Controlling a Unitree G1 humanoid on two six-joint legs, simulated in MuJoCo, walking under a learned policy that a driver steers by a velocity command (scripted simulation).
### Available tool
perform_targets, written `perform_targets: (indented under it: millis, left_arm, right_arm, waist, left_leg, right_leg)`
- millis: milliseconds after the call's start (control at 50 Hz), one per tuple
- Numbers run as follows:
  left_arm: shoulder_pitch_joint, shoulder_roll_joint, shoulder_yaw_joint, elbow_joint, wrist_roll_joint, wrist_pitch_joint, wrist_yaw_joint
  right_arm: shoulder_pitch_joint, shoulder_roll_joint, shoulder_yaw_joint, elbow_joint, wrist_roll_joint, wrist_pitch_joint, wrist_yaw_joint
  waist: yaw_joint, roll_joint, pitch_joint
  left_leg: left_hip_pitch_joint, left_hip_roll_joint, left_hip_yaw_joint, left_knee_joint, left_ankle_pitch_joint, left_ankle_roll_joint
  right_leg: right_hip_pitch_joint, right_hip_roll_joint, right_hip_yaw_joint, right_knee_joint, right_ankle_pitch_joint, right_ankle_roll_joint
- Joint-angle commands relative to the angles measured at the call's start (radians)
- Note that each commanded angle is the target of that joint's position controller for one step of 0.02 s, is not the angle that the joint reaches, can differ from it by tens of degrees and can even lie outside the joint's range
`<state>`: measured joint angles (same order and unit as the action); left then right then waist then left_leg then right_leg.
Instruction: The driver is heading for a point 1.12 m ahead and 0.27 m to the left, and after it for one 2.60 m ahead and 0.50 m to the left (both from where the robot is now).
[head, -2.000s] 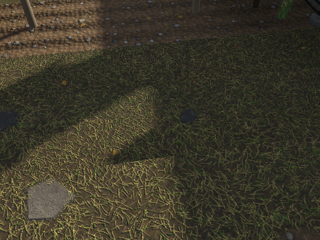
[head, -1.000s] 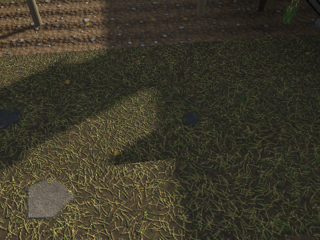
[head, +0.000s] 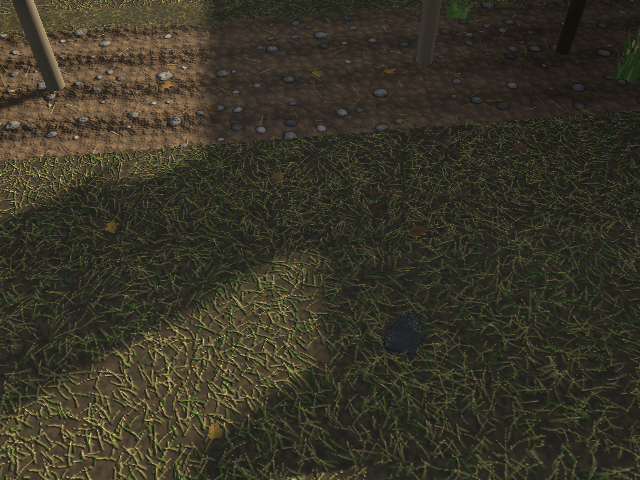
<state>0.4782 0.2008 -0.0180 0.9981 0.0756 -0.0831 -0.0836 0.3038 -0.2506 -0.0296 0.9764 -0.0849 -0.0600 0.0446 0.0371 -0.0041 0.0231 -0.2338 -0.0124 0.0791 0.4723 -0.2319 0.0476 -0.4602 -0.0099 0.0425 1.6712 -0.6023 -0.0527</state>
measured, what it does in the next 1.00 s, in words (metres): goes down, turning left: right foot, then left foot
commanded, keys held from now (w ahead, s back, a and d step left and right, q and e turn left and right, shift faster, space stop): w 0.20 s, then w+q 0.80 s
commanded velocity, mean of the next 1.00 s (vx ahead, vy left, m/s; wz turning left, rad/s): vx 0.50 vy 0.00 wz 0.34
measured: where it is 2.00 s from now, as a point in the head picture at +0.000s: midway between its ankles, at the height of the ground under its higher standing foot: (237, 324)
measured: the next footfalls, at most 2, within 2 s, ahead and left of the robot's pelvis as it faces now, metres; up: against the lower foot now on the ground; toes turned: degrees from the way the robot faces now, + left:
right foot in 0.24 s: +0.36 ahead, -0.15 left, +0.00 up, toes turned -2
left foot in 0.84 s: +0.46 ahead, +0.11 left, +0.00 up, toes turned +21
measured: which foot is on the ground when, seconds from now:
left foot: down 0.00-0.28, up 0.30-0.82, down 0.84-1.00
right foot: up 0.00-0.22, down 0.24-0.84, up 0.86-1.00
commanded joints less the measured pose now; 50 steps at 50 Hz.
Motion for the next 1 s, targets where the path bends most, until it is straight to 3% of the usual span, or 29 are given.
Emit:
perform_targets:
  millis: [20,40,60,120,200,240,260,280,300,320,340,380,420,460,520,560,600,660,740,800,840,860,880,900,920,940,960,980,1000]
  left_arm:
    - [-0.115,-0.024,-0.007,-0.120,0.038,-0.010,0.034]
    - [-0.094,-0.023,-0.006,-0.119,0.031,0.010,0.026]
    - [-0.082,-0.006,-0.007,-0.123,0.013,0.024,0.014]
    - [-0.173,0.028,-0.029,-0.171,-0.007,0.034,0.008]
    - [-0.365,0.149,0.012,-0.209,-0.002,-0.001,0.025]
    - [-0.388,0.202,0.042,-0.224,-0.022,-0.025,0.034]
    - [-0.239,0.273,0.074,-0.180,-0.041,-0.041,0.040]
    - [0.016,0.305,0.075,-0.132,-0.049,-0.032,0.039]
    - [0.216,0.257,0.069,-0.069,-0.028,-0.022,0.043]
    - [0.150,0.251,0.074,-0.050,-0.015,-0.033,0.054]
    - [-0.014,0.217,0.071,-0.082,-0.033,-0.037,0.066]
    - [-0.125,0.084,0.030,-0.094,-0.032,-0.037,0.088]
    - [-0.182,0.038,0.020,-0.109,-0.029,-0.045,0.103]
    - [-0.192,0.068,0.035,-0.101,-0.020,-0.062,0.111]
    - [-0.049,0.085,0.044,-0.037,0.020,-0.056,0.090]
    - [-0.020,0.065,0.038,-0.020,0.019,-0.056,0.071]
    - [-0.030,0.061,0.034,-0.024,0.044,-0.051,0.064]
    - [0.020,0.060,0.025,-0.006,0.039,-0.061,0.084]
    - [0.082,0.112,0.037,-0.002,0.023,-0.058,0.106]
    - [-0.046,0.221,0.078,-0.058,0.014,-0.058,0.109]
    - [-0.130,0.260,0.099,-0.072,0.033,-0.044,0.066]
    - [-0.134,0.136,0.077,-0.116,0.059,-0.037,0.031]
    - [-0.253,0.020,0.040,-0.239,0.003,-0.056,-0.006]
    - [-0.459,0.052,0.051,-0.338,-0.041,-0.067,-0.007]
    - [-0.477,0.086,0.066,-0.350,-0.030,-0.062,0.019]
    - [-0.391,0.096,0.071,-0.318,-0.005,-0.045,0.034]
    - [-0.325,0.070,0.057,-0.300,0.023,-0.029,0.039]
    - [-0.255,0.050,0.039,-0.266,0.055,-0.016,0.037]
    - [-0.183,0.025,0.024,-0.230,0.077,-0.025,0.035]
  right_arm:
    - [-0.004,0.044,0.037,-0.067,0.012,-0.040,-0.008]
    - [-0.029,-0.010,0.026,-0.071,0.031,-0.057,-0.008]
    - [-0.056,-0.049,0.017,-0.070,0.029,-0.069,-0.007]
    - [-0.023,-0.135,-0.023,-0.064,0.013,-0.077,0.029]
    - [0.110,-0.102,-0.018,-0.027,0.008,-0.049,0.027]
    - [0.124,-0.110,-0.019,-0.031,0.009,-0.044,0.025]
    - [0.105,-0.107,-0.021,-0.047,0.003,-0.049,0.029]
    - [0.286,0.044,0.023,-0.038,-0.015,-0.063,0.039]
    - [0.186,-0.017,0.010,-0.046,0.011,-0.060,0.055]
    - [0.065,-0.053,-0.005,-0.065,0.032,-0.057,0.040]
    - [0.048,-0.070,-0.014,-0.056,0.038,-0.062,0.006]
    - [0.073,-0.010,0.002,-0.059,-0.001,-0.060,-0.024]
    - [0.063,0.044,0.010,-0.069,0.002,-0.045,-0.022]
    - [0.034,0.042,0.011,-0.079,0.026,-0.044,-0.002]
    - [-0.036,0.034,0.006,-0.110,0.021,-0.033,0.032]
    - [-0.063,0.025,0.004,-0.128,0.019,-0.023,0.042]
    - [0.003,0.013,0.003,-0.116,0.004,-0.023,0.060]
    - [-0.045,-0.017,-0.010,-0.154,-0.007,-0.021,0.048]
    - [-0.161,0.006,-0.013,-0.235,0.003,-0.032,0.033]
    - [-0.046,-0.030,-0.037,-0.239,0.017,-0.052,0.022]
    - [0.318,-0.117,-0.090,-0.097,0.009,-0.090,-0.002]
    - [0.437,-0.188,-0.100,-0.050,-0.013,-0.104,-0.035]
    - [0.529,-0.190,-0.078,-0.041,-0.008,-0.118,-0.029]
    - [0.444,-0.134,-0.067,-0.045,0.009,-0.141,-0.025]
    - [0.322,-0.054,-0.040,-0.046,0.036,-0.149,-0.013]
    - [0.255,-0.019,-0.024,-0.049,0.041,-0.123,-0.002]
    - [0.152,0.018,0.005,-0.081,0.026,-0.105,0.007]
    - [0.051,0.064,0.033,-0.110,0.010,-0.084,-0.004]
    - [0.009,0.101,0.058,-0.154,0.001,-0.091,-0.030]
  waist:
    - [0.015,-0.015,0.151]
    - [0.048,0.033,0.116]
    - [0.065,0.057,0.086]
    - [0.032,0.013,0.076]
    - [-0.046,0.019,0.061]
    - [-0.023,0.027,0.028]
    - [0.040,-0.025,-0.062]
    - [0.067,-0.249,-0.381]
    - [0.167,-0.195,-0.355]
    - [0.151,-0.141,-0.124]
    - [0.086,-0.122,-0.023]
    - [-0.003,-0.063,-0.046]
    - [-0.047,-0.021,-0.035]
    - [-0.040,-0.020,-0.014]
    - [0.005,-0.014,0.010]
    - [0.003,-0.012,0.025]
    - [-0.022,-0.022,0.034]
    - [0.011,-0.038,0.049]
    - [0.055,-0.046,0.086]
    - [-0.031,-0.074,0.042]
    - [-0.202,0.004,-0.020]
    - [-0.209,0.244,-0.104]
    - [-0.234,0.179,-0.178]
    - [-0.260,0.092,0.048]
    - [-0.187,0.079,0.091]
    - [-0.123,0.016,0.068]
    - [-0.044,-0.007,0.088]
    - [-0.004,-0.042,0.117]
    - [-0.005,0.007,0.079]
  left_leg:
    - [-0.160,0.333,-0.266,-0.374,0.310,0.290]
    - [-0.226,0.250,-0.192,-0.361,0.225,0.260]
    - [-0.315,0.219,-0.159,-0.361,0.219,0.238]
    - [-0.199,0.271,-0.197,-0.323,0.273,0.238]
    - [0.048,0.241,-0.151,-0.197,0.286,0.178]
    - [0.018,0.198,-0.134,-0.101,0.408,0.131]
    - [-0.084,0.111,-0.068,0.094,0.427,0.065]
    - [-0.348,-0.037,-0.022,0.433,-0.041,-0.022]
    - [-0.547,-0.068,-0.095,0.678,-0.380,-0.002]
    - [-0.642,-0.010,-0.169,0.763,-0.297,0.040]
    - [-0.598,0.050,-0.156,0.785,-0.212,0.047]
    - [-0.423,0.131,-0.182,0.738,-0.116,0.055]
    - [-0.340,0.154,-0.181,0.670,-0.097,0.032]
    - [-0.331,0.153,-0.155,0.593,-0.007,0.004]
    - [-0.392,0.162,-0.142,0.513,0.153,-0.020]
    - [-0.405,0.154,-0.139,0.453,0.230,-0.017]
    - [-0.378,0.139,-0.154,0.590,0.301,0.003]
    - [-0.469,0.137,-0.149,0.570,0.231,0.013]
    - [-0.470,0.111,-0.077,0.526,0.032,0.006]
    - [-0.099,0.005,0.051,0.452,-0.103,0.007]
    - [0.320,-0.109,0.117,0.243,0.070,0.070]
    - [0.563,0.058,-0.219,0.129,0.331,0.278]
    - [0.661,0.218,-0.615,0.008,0.403,0.401]
    - [0.493,0.302,-0.734,-0.040,0.170,0.371]
    - [0.364,0.312,-0.726,0.045,0.035,0.345]
    - [0.233,0.277,-0.654,0.109,-0.019,0.339]
    - [0.013,0.268,-0.606,0.140,-0.016,0.324]
    - [-0.220,0.196,-0.488,0.149,-0.161,0.272]
    - [-0.384,0.062,-0.309,0.181,-0.157,0.206]
  right_leg:
    - [-0.200,-0.195,0.074,-0.599,0.336,-0.062]
    - [-0.065,-0.161,0.017,-0.729,0.398,-0.058]
    - [0.058,-0.141,-0.008,-0.796,0.427,-0.053]
    - [0.042,-0.113,0.032,-0.976,0.620,-0.032]
    - [-0.008,-0.049,-0.027,-1.074,0.658,-0.057]
    - [0.185,-0.010,-0.074,-1.078,0.645,-0.089]
    - [0.442,-0.033,-0.039,-1.043,0.731,-0.133]
    - [0.952,-0.316,0.346,-1.143,0.709,-0.363]
    - [0.989,-0.373,0.633,-1.341,0.328,-0.337]
    - [0.769,-0.330,0.557,-1.414,0.069,-0.232]
    - [0.557,-0.319,0.446,-1.443,0.082,-0.201]
    - [0.373,-0.312,0.306,-1.480,0.309,-0.202]
    - [0.286,-0.288,0.179,-1.539,0.439,-0.181]
    - [0.263,-0.254,0.035,-1.574,0.548,-0.167]
    - [0.303,-0.255,-0.085,-1.569,0.615,-0.179]
    - [0.318,-0.263,-0.117,-1.556,0.645,-0.190]
    - [0.282,-0.271,-0.141,-1.501,0.647,-0.196]
    - [0.417,-0.287,-0.145,-1.427,0.577,-0.193]
    - [0.518,-0.323,-0.173,-1.342,0.762,-0.173]
    - [0.350,-0.277,-0.300,-1.157,1.131,-0.130]
    - [0.087,-0.177,-0.326,-0.703,0.972,-0.093]
    - [-0.205,0.004,-0.285,-0.210,0.090,-0.001]
    - [-0.456,0.096,-0.027,-0.154,-0.057,-0.007]
    - [-0.638,0.051,0.085,-0.237,-0.019,-0.005]
    - [-0.642,-0.009,0.138,-0.250,0.036,0.027]
    - [-0.597,-0.027,0.122,-0.268,0.107,0.021]
    - [-0.502,-0.047,0.117,-0.355,0.180,0.004]
    - [-0.370,-0.079,0.118,-0.505,0.397,-0.020]
    - [-0.160,-0.074,0.081,-0.695,0.769,-0.010]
